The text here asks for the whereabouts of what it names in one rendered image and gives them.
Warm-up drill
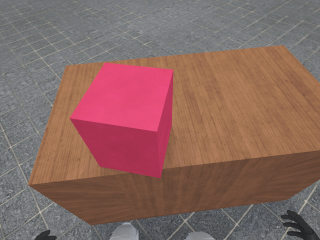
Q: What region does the robot left thigh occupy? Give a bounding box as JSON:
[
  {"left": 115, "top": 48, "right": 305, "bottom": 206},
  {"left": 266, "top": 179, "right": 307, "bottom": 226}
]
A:
[{"left": 109, "top": 224, "right": 139, "bottom": 240}]

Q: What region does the robot left hand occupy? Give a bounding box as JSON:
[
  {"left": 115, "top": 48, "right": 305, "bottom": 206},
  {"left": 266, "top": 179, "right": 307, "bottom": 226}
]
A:
[{"left": 34, "top": 230, "right": 57, "bottom": 240}]

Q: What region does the pedestal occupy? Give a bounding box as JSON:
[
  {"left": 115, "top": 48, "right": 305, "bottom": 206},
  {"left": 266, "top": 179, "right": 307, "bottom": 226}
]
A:
[{"left": 28, "top": 45, "right": 320, "bottom": 225}]

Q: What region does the robot right hand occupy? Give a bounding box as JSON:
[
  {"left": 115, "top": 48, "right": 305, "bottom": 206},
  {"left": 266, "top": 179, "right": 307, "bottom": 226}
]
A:
[{"left": 281, "top": 210, "right": 320, "bottom": 240}]

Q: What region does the carton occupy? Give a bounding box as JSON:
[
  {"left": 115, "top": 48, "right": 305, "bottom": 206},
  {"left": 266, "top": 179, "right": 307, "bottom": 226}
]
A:
[{"left": 70, "top": 62, "right": 174, "bottom": 178}]

